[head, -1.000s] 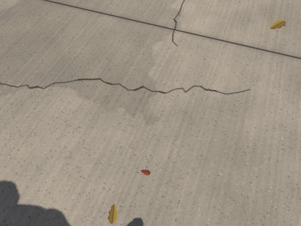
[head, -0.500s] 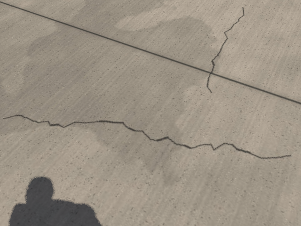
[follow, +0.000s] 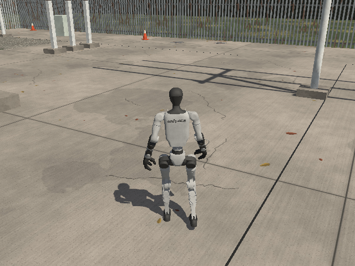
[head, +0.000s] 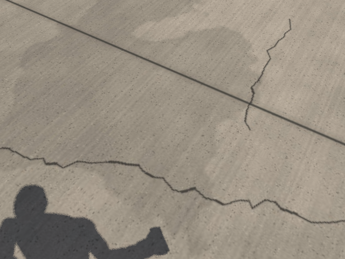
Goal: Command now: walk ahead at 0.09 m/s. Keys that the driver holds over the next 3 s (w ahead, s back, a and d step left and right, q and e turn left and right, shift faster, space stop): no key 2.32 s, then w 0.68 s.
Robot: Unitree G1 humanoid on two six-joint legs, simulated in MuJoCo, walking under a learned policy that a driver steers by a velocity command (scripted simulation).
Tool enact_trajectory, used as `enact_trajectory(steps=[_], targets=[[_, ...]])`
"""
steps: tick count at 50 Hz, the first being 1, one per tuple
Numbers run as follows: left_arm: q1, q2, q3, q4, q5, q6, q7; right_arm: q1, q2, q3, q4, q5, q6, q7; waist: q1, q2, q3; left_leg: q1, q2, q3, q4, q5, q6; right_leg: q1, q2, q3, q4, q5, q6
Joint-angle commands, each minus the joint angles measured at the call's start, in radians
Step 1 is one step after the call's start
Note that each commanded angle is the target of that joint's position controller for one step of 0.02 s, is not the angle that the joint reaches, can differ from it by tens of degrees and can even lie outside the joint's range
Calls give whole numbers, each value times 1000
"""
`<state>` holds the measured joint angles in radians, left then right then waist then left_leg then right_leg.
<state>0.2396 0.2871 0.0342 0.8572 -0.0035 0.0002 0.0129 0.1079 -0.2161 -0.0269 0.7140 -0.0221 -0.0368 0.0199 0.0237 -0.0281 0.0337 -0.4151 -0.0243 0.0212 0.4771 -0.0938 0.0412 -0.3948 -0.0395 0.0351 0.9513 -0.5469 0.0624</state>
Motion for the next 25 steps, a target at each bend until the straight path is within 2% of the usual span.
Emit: enact_trajectory(steps=[1,4,6,7,8,9,10,11,13,15,19,25], targets=[[134,48,15,-3,11,26,20,-57,-142,-40,-45,-11,1,-8,36,179,-146,37,215,-193,-206,92,173,118,-23,-12,-126,115,13],[118,39,15,10,17,23,17,-62,-124,-34,-18,2,8,-18,37,160,-153,6,196,-167,-204,-149,146,233,-9,-35,-312,324,-16],[87,47,16,0,39,21,14,-26,-92,-21,15,5,13,-20,34,133,-108,-40,151,-155,-199,-390,69,285,-14,-25,-422,386,-47],[60,77,18,-21,43,19,17,1,-85,-18,33,2,14,-20,17,94,-54,-49,119,-142,-168,-452,21,252,-66,37,-500,358,-74],[20,146,35,-20,27,19,24,42,-96,-25,36,4,16,-22,-39,-27,-3,4,60,-84,-140,-396,-15,119,-80,52,-525,173,-106],[-1,110,30,-15,23,12,22,22,-102,-26,44,1,17,-28,-28,-72,17,109,41,-56,-88,-302,-33,5,-62,54,-572,31,-108],[-14,74,20,-10,27,3,21,21,-104,-29,49,5,18,-33,-33,-90,21,160,41,-52,-56,-238,-30,-30,-58,54,-597,21,-92],[-25,61,17,-5,28,-7,20,31,-99,-30,61,6,20,-38,-39,-96,15,186,46,-51,-41,-195,-22,-30,-53,49,-599,67,-76],[-15,51,13,7,20,-25,17,49,-100,-32,84,4,21,-41,-34,-71,-5,189,49,-52,-30,-120,-11,25,-46,37,-572,173,-62],[9,58,14,24,13,-31,17,51,-95,-33,104,7,19,-39,-23,-34,-29,198,52,-52,-24,-47,-9,71,-40,28,-544,263,-64],[21,56,13,48,10,-29,19,54,-97,-35,145,15,20,-40,-14,6,-58,224,57,-50,-7,64,-14,122,-29,11,-515,388,-71],[17,46,11,81,6,-21,18,63,-105,-38,206,20,33,-51,-16,31,-58,251,61,-48,1,124,-18,151,-16,-4,-511,473,-75]])
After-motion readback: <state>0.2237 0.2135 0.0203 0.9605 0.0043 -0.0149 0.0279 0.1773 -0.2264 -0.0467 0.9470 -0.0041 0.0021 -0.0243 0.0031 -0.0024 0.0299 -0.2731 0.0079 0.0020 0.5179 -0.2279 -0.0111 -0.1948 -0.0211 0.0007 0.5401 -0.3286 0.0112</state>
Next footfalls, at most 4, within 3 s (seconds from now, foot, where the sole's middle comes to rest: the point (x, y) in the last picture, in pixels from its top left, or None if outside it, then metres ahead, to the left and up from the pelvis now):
0.14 right None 0.08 -0.15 -0.77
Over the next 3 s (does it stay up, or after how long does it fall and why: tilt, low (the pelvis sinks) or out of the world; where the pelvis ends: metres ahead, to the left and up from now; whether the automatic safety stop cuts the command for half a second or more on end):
stays up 0.31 -0.02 -0.01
